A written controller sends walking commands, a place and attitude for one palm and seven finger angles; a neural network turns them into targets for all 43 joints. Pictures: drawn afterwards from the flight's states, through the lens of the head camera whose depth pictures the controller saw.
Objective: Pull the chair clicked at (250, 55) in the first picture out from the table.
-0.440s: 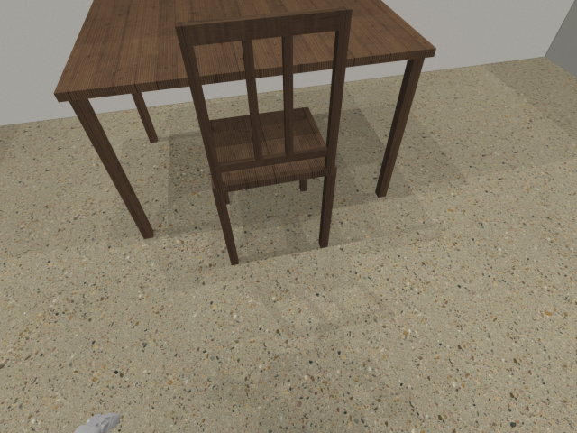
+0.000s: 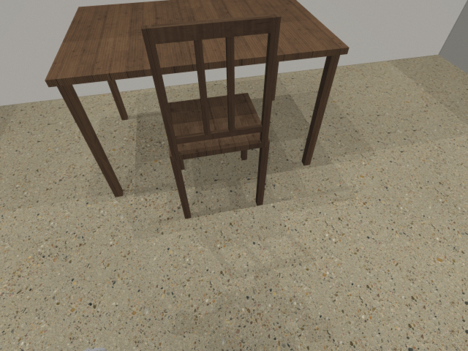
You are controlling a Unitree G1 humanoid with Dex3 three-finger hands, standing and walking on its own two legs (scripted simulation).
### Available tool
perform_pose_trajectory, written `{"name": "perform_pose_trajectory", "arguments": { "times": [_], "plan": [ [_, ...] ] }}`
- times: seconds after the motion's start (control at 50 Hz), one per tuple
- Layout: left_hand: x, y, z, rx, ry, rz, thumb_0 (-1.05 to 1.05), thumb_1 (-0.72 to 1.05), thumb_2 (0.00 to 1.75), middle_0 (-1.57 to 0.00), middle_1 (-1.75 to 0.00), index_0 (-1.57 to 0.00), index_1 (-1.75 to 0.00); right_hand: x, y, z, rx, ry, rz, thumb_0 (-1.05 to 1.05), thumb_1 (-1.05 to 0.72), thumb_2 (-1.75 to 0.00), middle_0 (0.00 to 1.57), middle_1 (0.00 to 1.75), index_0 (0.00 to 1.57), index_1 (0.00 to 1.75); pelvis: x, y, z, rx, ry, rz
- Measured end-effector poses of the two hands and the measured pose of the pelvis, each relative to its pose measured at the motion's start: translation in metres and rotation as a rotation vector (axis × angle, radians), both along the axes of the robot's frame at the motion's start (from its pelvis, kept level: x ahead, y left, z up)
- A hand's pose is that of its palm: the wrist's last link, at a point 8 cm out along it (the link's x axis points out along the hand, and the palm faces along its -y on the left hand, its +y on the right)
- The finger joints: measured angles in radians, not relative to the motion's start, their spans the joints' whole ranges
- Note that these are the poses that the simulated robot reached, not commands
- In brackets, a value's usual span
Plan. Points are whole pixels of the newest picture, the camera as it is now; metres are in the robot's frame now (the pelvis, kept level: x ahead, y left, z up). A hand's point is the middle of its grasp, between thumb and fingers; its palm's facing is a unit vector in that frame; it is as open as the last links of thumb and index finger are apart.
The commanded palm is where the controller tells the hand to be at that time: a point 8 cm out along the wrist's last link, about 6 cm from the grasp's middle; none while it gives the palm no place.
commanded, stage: stand and wait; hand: left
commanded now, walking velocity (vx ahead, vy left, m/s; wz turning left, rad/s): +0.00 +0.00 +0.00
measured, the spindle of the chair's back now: (203, 92) +0.91 +0.17 -0.06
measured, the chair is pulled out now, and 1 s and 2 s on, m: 0.00 0.00 0.00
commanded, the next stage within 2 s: look at it before walking up in 0.38 s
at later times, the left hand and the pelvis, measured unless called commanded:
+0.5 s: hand out of the picture +0.05 +0.24 -0.15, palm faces -0.03 -0.94 -0.33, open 7.4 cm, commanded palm none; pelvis -0.02 +0.00 +0.00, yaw +0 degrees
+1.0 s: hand out of the picture +0.04 +0.25 -0.15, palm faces -0.03 -0.94 -0.33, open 7.4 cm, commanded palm none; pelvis -0.02 +0.01 +0.00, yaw +0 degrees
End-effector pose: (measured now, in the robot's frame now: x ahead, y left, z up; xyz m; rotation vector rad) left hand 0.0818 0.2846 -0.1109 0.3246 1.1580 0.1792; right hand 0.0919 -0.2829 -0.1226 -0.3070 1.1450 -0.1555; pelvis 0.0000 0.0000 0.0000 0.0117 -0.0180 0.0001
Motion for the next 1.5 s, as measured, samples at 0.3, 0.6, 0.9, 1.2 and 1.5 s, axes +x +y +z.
{"name": "perform_pose_trajectory", "arguments": {
  "times": [0.3, 0.6, 0.9, 1.2, 1.5],
  "plan": [
    [-0.035, 0.002, -0.004, 0.001, 0.074, 0.028, 0.01, 0.90, 0.89, -0.20, -0.30, -0.20, -0.30, -0.048, -0.006, -0.004, -0.006, 0.109, -0.035, 0.01, -0.90, -0.90, 0.20, 0.30, 0.20, 0.30, -0.011, -0.002, 0.003, -0.005, -0.010, 0.000],
    [-0.032, 0.001, -0.005, -0.021, 0.038, 0.012, 0.01, 0.90, 0.89, -0.20, -0.30, -0.20, -0.30, -0.055, 0.006, -0.002, 0.006, 0.087, -0.037, 0.00, -0.90, -0.90, 0.20, 0.30, 0.20, 0.30, -0.020, 0.004, 0.004, -0.007, -0.013, -0.002],
    [-0.042, 0.011, -0.006, -0.017, 0.063, 0.017, 0.01, 0.90, 0.89, -0.20, -0.30, -0.20, -0.30, -0.059, 0.013, -0.001, 0.006, 0.094, -0.042, 0.00, -0.90, -0.90, 0.20, 0.30, 0.20, 0.30, -0.021, 0.012, 0.005, -0.007, -0.012, -0.005],
    [-0.046, 0.014, -0.007, -0.014, 0.081, 0.019, 0.01, 0.90, 0.89, -0.20, -0.30, -0.20, -0.30, -0.055, 0.015, 0.000, 0.003, 0.082, -0.049, 0.00, -0.90, -0.90, 0.20, 0.30, 0.20, 0.30, -0.022, 0.014, 0.004, -0.007, -0.009, -0.023],
    [-0.043, -0.035, -0.032, -0.063, 0.112, -0.072, 0.01, 0.90, 0.89, -0.20, -0.30, -0.20, -0.30, -0.103, 0.023, -0.040, 0.097, 0.072, -0.215, 0.00, -0.90, -0.90, 0.20, 0.30, 0.20, 0.30, -0.039, -0.001, -0.022, 0.011, -0.008, -0.155]
  ]
}}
